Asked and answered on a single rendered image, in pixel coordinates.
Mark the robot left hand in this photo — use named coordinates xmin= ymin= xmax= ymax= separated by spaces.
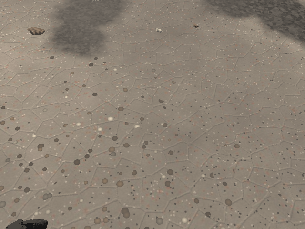
xmin=6 ymin=219 xmax=48 ymax=229

